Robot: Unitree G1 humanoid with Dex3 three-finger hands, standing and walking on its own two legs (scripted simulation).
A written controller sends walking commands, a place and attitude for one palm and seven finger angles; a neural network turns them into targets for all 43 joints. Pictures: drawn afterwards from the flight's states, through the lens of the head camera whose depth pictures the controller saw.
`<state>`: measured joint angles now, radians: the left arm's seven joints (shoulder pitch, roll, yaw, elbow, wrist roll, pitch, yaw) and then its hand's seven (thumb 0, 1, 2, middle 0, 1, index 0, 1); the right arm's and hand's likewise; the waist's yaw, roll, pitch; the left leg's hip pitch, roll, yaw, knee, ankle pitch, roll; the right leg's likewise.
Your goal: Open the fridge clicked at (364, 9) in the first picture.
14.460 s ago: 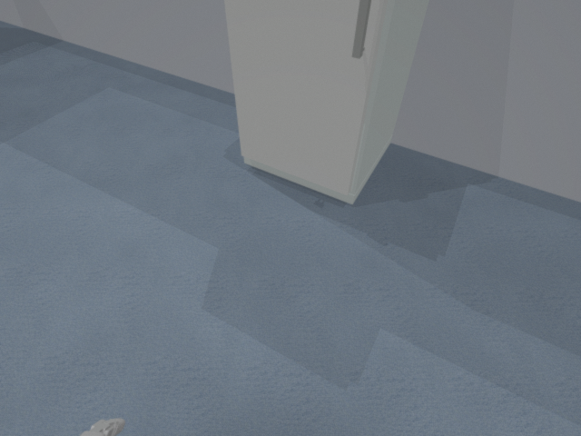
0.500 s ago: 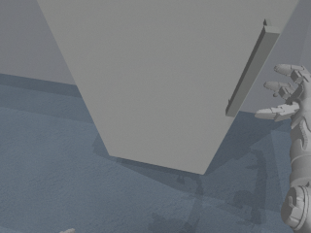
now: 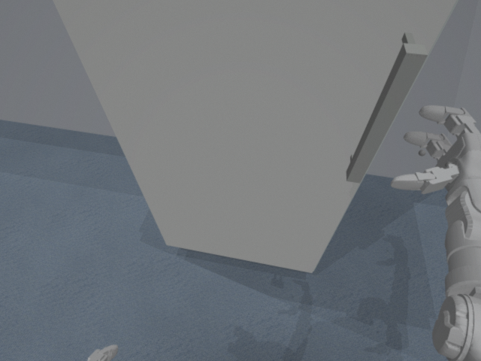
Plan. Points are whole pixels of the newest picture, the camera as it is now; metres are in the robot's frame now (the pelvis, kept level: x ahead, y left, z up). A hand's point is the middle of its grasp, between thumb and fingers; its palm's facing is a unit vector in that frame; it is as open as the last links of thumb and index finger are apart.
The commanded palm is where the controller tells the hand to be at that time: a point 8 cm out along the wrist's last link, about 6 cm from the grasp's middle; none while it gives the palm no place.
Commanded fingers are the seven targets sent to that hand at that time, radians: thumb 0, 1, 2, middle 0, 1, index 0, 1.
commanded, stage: move the hooked fingers beside the handle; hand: right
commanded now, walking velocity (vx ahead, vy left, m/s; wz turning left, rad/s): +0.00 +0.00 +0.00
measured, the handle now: (376, 118) +0.51 -0.17 +0.14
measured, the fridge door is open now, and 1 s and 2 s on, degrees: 0 0 0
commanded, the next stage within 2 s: feel for the door with the fingertips in 0.20 s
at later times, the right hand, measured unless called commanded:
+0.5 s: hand (418, 155) +0.44 -0.23 +0.13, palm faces +0.07 +1.00 +0.03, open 14.0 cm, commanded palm +0.41 -0.27 +0.13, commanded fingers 0.00 0.50 -0.30 0.30 1.20 0.30 1.20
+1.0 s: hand (402, 143) +0.46 -0.21 +0.13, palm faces +0.10 +0.99 +0.01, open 14.0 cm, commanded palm +0.43 -0.25 +0.13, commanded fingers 0.00 0.50 -0.30 0.30 1.20 0.30 1.20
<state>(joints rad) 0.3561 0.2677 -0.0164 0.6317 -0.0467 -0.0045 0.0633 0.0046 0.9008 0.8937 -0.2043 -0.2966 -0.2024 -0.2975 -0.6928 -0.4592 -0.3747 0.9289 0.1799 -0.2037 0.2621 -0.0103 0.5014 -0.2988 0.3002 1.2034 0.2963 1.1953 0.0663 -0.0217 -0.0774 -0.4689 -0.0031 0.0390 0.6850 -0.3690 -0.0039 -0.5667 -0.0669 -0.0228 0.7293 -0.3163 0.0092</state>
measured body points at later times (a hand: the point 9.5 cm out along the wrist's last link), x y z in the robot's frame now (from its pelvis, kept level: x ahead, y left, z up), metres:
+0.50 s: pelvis +0.00 -0.01 +0.00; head +0.04 -0.01 +0.45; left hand +0.06 +0.26 -0.11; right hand +0.43 -0.28 +0.13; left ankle -0.02 +0.12 -0.72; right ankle +0.02 -0.13 -0.72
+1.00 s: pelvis +0.00 +0.00 +0.00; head +0.04 -0.01 +0.44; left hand +0.05 +0.26 -0.12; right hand +0.45 -0.26 +0.13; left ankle -0.02 +0.12 -0.72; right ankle +0.02 -0.13 -0.72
